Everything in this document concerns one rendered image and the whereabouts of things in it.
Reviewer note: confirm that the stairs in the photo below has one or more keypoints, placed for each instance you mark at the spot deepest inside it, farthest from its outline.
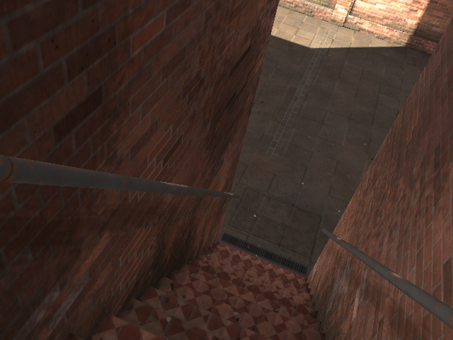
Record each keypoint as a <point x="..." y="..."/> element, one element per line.
<point x="223" y="294"/>

